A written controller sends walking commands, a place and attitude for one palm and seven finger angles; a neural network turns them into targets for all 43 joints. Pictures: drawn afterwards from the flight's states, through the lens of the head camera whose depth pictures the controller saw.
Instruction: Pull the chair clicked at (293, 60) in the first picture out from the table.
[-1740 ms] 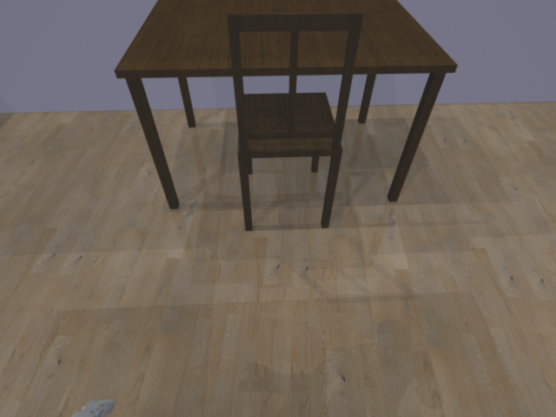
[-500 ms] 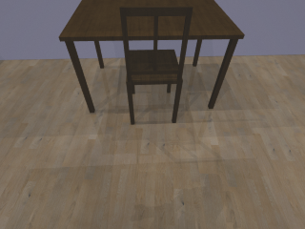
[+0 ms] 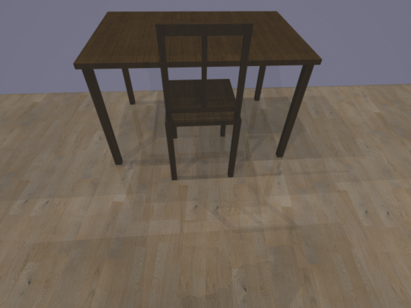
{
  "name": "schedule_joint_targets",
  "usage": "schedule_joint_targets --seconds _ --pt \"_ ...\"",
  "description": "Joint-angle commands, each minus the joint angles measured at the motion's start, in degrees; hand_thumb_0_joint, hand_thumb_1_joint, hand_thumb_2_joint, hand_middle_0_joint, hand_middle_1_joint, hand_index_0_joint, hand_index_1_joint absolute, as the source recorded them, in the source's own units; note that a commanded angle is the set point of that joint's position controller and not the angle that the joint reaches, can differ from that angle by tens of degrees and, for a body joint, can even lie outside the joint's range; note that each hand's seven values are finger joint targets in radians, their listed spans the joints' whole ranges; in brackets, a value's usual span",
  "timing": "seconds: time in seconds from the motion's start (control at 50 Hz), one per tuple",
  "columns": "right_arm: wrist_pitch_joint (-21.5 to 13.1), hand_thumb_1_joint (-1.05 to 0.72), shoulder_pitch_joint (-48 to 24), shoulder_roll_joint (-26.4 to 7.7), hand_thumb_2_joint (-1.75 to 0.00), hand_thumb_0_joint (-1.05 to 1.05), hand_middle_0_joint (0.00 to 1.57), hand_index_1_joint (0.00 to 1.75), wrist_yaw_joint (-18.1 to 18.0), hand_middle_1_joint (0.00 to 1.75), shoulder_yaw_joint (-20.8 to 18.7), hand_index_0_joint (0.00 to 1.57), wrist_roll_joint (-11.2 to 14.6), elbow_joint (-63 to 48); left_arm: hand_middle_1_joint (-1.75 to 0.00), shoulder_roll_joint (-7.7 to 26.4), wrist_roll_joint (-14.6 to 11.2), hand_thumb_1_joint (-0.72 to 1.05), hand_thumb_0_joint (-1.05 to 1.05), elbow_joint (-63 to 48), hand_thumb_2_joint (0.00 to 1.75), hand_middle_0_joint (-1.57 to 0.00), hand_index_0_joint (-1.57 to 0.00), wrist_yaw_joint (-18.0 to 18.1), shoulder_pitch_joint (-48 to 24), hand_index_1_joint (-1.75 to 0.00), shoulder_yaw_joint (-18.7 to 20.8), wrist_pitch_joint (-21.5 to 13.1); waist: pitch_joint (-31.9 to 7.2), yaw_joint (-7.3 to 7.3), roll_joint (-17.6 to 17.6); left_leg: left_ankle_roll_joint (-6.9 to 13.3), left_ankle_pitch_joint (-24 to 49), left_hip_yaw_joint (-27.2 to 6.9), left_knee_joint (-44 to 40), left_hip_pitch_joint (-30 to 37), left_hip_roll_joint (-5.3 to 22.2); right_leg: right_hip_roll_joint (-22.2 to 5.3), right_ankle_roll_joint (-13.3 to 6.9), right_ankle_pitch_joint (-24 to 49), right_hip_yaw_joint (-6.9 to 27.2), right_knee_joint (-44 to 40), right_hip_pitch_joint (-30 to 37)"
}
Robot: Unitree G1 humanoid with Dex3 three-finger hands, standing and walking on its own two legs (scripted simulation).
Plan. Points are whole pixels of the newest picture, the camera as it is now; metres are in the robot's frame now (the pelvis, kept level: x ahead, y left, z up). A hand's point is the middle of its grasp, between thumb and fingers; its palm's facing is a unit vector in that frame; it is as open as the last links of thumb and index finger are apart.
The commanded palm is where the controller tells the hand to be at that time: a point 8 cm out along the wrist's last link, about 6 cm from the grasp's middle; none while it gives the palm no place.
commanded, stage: walk to a spot facing it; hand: left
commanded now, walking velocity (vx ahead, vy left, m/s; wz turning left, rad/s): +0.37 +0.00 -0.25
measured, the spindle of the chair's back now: (204, 74) +1.05 +0.09 -0.05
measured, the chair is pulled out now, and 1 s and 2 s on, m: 0.00 0.00 0.00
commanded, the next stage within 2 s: turn to face it in 0.50 s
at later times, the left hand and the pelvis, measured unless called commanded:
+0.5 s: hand (163, 258) +0.29 +0.14 -0.19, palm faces -0.12 -0.97 -0.22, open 7.3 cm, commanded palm none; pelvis +0.18 -0.04 -0.03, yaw -9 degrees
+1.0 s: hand (159, 236) +0.36 +0.16 -0.20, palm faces +0.02 -0.99 -0.14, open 7.3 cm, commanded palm none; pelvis +0.34 -0.01 -0.01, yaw -3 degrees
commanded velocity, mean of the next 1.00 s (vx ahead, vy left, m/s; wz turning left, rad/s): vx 0.19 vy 0.00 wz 0.06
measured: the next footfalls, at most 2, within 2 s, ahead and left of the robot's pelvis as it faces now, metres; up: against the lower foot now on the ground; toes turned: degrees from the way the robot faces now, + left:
right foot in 0.44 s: +0.27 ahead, -0.15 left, +0.00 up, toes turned -16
left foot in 0.84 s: +0.44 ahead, +0.05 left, +0.00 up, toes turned +3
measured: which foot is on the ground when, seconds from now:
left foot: down 0.00-0.44, up 0.46-0.82, down 0.84-1.00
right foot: down 0.00-0.16, up 0.18-0.42, down 0.44-0.86, up 0.88-1.00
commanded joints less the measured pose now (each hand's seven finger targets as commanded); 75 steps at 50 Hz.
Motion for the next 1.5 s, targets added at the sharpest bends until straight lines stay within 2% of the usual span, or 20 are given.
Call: schedule_joint_targets --seconds 0.0,0.1,0.14,0.16,0.26,0.38,0.4,0.42,0.44,0.5,0.58,0.8,0.82,0.84,0.86,1.0,1.28,1.4,1.44,1.48 --pt "-1.6 -0.9 2.3 -6.1 -0.9 0.0 0.2 0.3 -0.4 0.3 -1.7 0.2 -0.1 -3.2 -0.3 8.1 0.0 0.9 0.0 -2.8 0.9 -0.2 -0.2 -0.1 3.5 -0.3 2.8 -1.0 9.9 -0.51 -4.0 2.1 -8.8 -1.9 -0.2 -7.0 3.0 -6.7 -5.4 -15.1 12.2 -8.3 -6.6" --pt "-3.4 -0.9 9.2 -4.8 -0.9 0.0 0.2 0.3 -0.9 0.3 -2.4 0.2 0.2 -2.1 -0.3 5.4 -0.1 0.9 0.0 -3.3 0.9 -0.2 -0.2 0.1 4.1 -0.3 3.5 -2.3 7.2 -3.29 0.8 4.0 -2.2 -4.2 -1.0 1.6 6.3 -4.0 -5.4 -1.0 8.6 3.8 -11.4" --pt "-4.3 -0.9 21.7 -8.4 -0.9 0.0 0.2 0.3 -1.7 0.3 -4.0 0.2 -0.3 1.8 -0.3 1.1 -0.3 0.9 0.0 -6.7 0.9 -0.2 -0.2 -0.1 -3.3 -0.3 2.7 -3.5 7.6 -8.48 16.3 11.9 17.5 -21.2 -11.3 21.2 20.2 1.9 -1.7 -9.3 -4.7 28.5 -33.2" --pt "-4.6 -0.9 25.8 -6.7 -0.9 0.0 0.2 0.3 -2.2 0.3 -3.6 0.2 -0.4 3.1 -0.3 1.9 0.0 0.9 0.0 -8.1 0.9 -0.2 -0.2 0.2 -7.3 -0.3 2.9 -3.8 9.9 -9.53 11.9 13.8 31.7 -22.0 -10.7 23.7 23.4 -1.4 -1.3 -14.1 -2.5 35.1 -39.0" --pt "-5.3 -0.9 16.2 -3.6 -0.9 0.0 0.2 0.3 -2.5 0.3 -3.1 0.2 -0.6 1.0 -0.3 -2.6 -0.2 0.9 0.0 -8.2 0.9 -0.2 -0.2 -1.8 -7.2 -0.3 3.2 -2.4 13.6 -2.85 6.8 9.1 24.8 -5.0 -14.0 11.1 18.4 -7.1 -1.5 -7.6 -4.9 26.6 -30.7" --pt "-5.1 -0.9 12.5 -5.3 -0.9 0.0 0.2 0.3 -2.0 0.3 -3.6 0.2 0.8 1.4 -0.3 -0.3 0.5 0.9 0.0 -1.2 0.9 -0.2 -0.2 -1.1 14.6 -0.3 4.7 -2.6 0.9 8.07 4.1 4.1 46.6 10.0 10.1 0.6 10.6 1.3 -4.6 9.1 -13.8 8.5 8.6" --pt "-5.1 -0.9 13.9 -3.0 -0.9 0.0 0.2 0.3 -1.3 0.3 -3.2 0.2 1.3 1.2 -0.3 4.4 0.9 0.9 0.0 0.3 0.9 -0.2 -0.2 -0.4 20.6 -0.3 5.9 -3.6 -3.5 10.39 -4.2 2.4 31.9 9.9 26.5 -8.4 8.2 -5.9 -7.3 8.3 -4.9 4.4 19.0" --pt "-5.4 -0.9 16.5 1.5 -0.9 0.0 0.2 0.3 -1.1 0.3 -2.7 0.2 1.8 -0.2 -0.3 9.5 0.5 0.9 0.0 0.5 0.9 -0.2 -0.2 0.4 22.7 -0.3 7.0 -4.1 -9.3 8.58 -16.5 0.5 -8.2 7.4 45.0 -19.2 0.8 -22.3 -14.0 8.0 23.5 -3.9 24.3" --pt "-4.8 -0.9 13.5 1.4 -0.9 0.0 0.2 0.3 -1.1 0.3 -2.9 0.2 1.8 -1.8 -0.3 10.9 -0.8 0.9 0.0 -0.5 0.9 -0.2 -0.2 0.8 19.3 -0.3 7.2 -3.9 -7.8 7.28 -11.3 1.9 -11.5 0.9 54.0 -22.6 1.8 -26.8 -17.1 3.1 32.5 -11.3 20.2" --pt "-3.9 -0.9 7.6 3.1 -0.9 0.0 0.2 0.3 -0.7 0.3 -2.9 0.2 0.5 -3.1 -0.3 4.5 -0.2 0.9 0.0 -3.6 0.9 -0.2 -0.2 1.5 6.2 -0.3 5.0 -4.1 7.3 1.77 -1.3 1.8 -2.6 -2.5 51.4 -24.1 7.9 -22.6 -13.6 1.0 18.4 -13.2 -3.5" --pt "-1.2 -0.9 14.0 5.9 -0.9 0.0 0.2 0.3 -0.5 0.3 -2.6 0.2 -0.1 -1.6 -0.3 1.5 0.4 0.9 0.0 -3.9 0.9 -0.2 -0.2 1.6 2.0 -0.3 3.8 -4.8 6.8 -4.02 -3.5 0.1 0.7 0.4 38.8 -16.9 7.4 -16.6 -9.5 11.8 1.6 -14.6 -13.2" --pt "-1.9 -0.9 6.9 3.4 -0.9 0.0 0.2 0.3 0.0 0.3 -2.5 0.2 0.2 -5.3 -0.3 1.4 -0.1 0.9 0.0 -3.2 0.9 -0.2 -0.2 2.4 5.7 -0.3 3.8 -3.1 3.7 -2.98 -4.4 0.8 15.0 4.3 5.4 -5.6 2.3 -13.8 -3.4 28.0 -10.1 1.3 -0.8" --pt "-2.1 -0.9 10.8 0.3 -0.9 0.0 0.2 0.3 -0.2 0.3 -3.3 0.2 -0.1 -4.7 -0.3 0.4 -0.3 0.9 0.0 -3.6 0.9 -0.2 -0.2 2.5 6.8 -0.3 3.7 -2.7 0.5 -4.09 2.4 2.3 27.6 -0.2 2.7 1.9 5.2 -11.4 -1.2 20.7 -11.7 10.2 -4.4" --pt "-2.2 -0.9 14.3 -5.4 -0.9 0.0 0.2 0.3 -0.7 0.3 -4.3 0.2 -0.4 -5.3 -0.3 -1.9 -1.1 0.9 0.0 -4.8 0.9 -0.2 -0.2 2.4 9.0 -0.3 3.7 -2.3 -3.2 -4.39 16.8 9.3 45.5 -17.0 -1.3 9.5 17.6 -4.4 2.4 -4.4 -13.7 23.3 -13.9" --pt "-1.5 -0.9 14.9 -6.6 -0.9 0.0 0.2 0.3 -1.1 0.3 -4.1 0.2 0.2 -4.9 -0.3 -1.6 -1.0 0.9 0.0 -5.9 0.9 -0.2 -0.2 2.6 8.7 -0.3 3.3 -2.2 -5.1 -4.08 17.5 15.1 46.6 -23.0 -6.4 8.4 23.1 -2.2 2.7 -23.6 -8.9 34.9 -15.3" --pt "-1.7 -0.9 3.2 -1.6 -0.9 0.0 0.2 0.3 -2.0 0.3 -3.5 0.2 0.5 -8.4 -0.3 -2.0 0.1 0.9 0.0 -4.4 0.9 -0.2 -0.2 1.9 5.5 -0.3 4.3 -0.1 -2.7 -0.49 4.9 10.4 28.3 -10.0 -11.2 -0.8 12.4 -6.3 4.0 -4.8 -3.5 37.5 -16.8" --pt "0.2 -0.9 6.0 -3.6 -0.9 0.0 0.2 0.3 -1.7 0.3 -4.5 0.2 -0.1 -7.2 -0.3 -1.2 -0.2 0.9 0.0 -7.7 0.9 -0.2 -0.2 2.3 -1.4 -0.3 4.1 1.1 1.1 -2.81 6.6 11.9 13.0 -17.8 -13.7 -1.6 12.1 -4.3 3.4 -8.1 -3.3 18.7 -13.5" --pt "0.2 -0.9 4.7 -1.6 -0.9 0.0 0.2 0.3 -1.2 0.3 -4.3 0.2 0.3 -6.7 -0.3 -1.7 -0.2 0.9 0.0 -5.1 0.9 -0.2 -0.2 2.5 6.1 -0.3 3.5 -0.4 -0.1 0.48 2.3 7.4 -4.3 -15.4 -10.3 -12.6 7.1 -3.3 1.8 1.2 -3.8 -4.4 6.2" --pt "0.3 -0.9 4.1 3.3 -0.9 0.0 0.2 0.3 -0.6 0.3 -3.5 0.2 0.8 -8.4 -0.3 5.6 1.1 0.9 0.0 -5.4 0.9 -0.2 -0.2 2.6 8.5 -0.3 4.8 -1.1 4.8 1.44 -19.2 1.2 -9.2 -2.4 10.9 -27.1 -4.6 -21.6 -5.2 -22.5 20.4 -20.8 7.8" --pt "0.8 -0.9 3.0 -0.5 -0.9 0.0 0.2 0.3 0.3 0.3 -4.9 0.2 -0.7 -8.7 -0.3 4.5 0.1 0.9 0.0 -7.2 0.9 -0.2 -0.2 2.8 4.6 -0.3 4.9 -1.7 10.3 0.02 -12.8 1.7 -4.6 -4.1 25.7 -27.8 -1.0 -23.6 -8.1 -25.0 20.7 -25.0 -3.3"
